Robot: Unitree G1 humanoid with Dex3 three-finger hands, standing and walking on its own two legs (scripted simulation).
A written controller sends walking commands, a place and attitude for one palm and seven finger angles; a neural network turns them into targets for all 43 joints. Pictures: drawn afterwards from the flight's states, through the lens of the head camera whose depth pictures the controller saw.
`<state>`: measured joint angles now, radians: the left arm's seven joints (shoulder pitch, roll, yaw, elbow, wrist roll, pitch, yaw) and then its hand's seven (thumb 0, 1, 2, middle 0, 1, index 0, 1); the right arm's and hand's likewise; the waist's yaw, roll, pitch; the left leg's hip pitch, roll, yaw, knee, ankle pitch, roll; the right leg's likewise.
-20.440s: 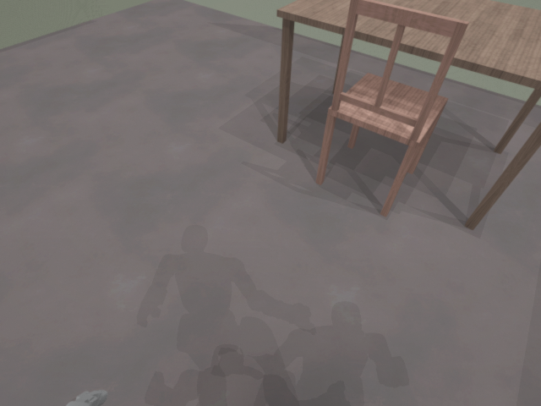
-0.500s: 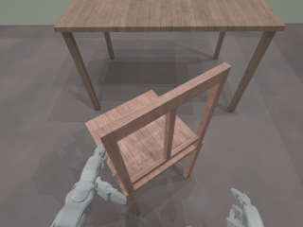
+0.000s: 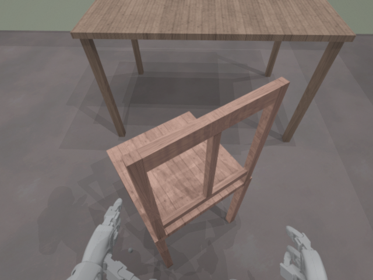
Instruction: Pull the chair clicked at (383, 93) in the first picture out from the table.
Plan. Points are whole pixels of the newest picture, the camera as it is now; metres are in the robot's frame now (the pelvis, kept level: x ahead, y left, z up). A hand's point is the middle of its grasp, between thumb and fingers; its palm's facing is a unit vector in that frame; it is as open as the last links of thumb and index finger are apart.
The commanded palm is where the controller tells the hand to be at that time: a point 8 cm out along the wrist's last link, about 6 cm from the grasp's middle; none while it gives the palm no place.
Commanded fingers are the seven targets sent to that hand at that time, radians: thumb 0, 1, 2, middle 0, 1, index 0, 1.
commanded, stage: draw the fingers out of the gap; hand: left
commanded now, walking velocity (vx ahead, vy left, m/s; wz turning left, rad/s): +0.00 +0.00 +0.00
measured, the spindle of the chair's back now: (210, 168) +0.39 -0.05 -0.03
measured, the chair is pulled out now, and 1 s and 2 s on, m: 0.53 0.53 0.53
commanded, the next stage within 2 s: draw the hand back to the body in 0.30 s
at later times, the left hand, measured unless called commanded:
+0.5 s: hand (129, 279) +0.14 +0.11 -0.01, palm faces -0.04 -1.00 -0.03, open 17.5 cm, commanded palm +0.12 +0.17 +0.01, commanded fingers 0.00 -0.55 0.20 0.00 0.00 0.00 0.00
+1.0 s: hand (81, 251) +0.17 +0.17 +0.09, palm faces +0.10 -0.97 -0.23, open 17.1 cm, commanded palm +0.13 +0.23 +0.11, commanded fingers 0.00 -0.19 0.38 -0.05 -0.08 -0.05 -0.08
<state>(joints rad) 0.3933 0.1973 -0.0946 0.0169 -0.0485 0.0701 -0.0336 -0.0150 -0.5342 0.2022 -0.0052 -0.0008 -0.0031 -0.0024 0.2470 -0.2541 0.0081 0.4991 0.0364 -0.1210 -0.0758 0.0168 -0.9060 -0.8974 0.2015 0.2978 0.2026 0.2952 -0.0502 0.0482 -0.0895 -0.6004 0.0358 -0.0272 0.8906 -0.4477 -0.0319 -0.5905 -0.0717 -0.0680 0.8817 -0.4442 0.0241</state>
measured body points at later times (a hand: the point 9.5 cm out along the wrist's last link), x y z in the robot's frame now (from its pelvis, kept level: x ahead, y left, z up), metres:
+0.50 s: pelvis +0.00 +0.00 -0.02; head +0.03 -0.01 +0.43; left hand +0.14 +0.17 +0.00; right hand +0.18 -0.24 -0.08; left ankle +0.00 +0.14 -0.69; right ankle +0.00 -0.13 -0.69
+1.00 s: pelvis +0.00 -0.01 -0.01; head +0.01 -0.03 +0.44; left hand +0.16 +0.22 +0.10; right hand +0.18 -0.24 -0.08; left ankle +0.00 +0.14 -0.69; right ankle +0.00 -0.13 -0.69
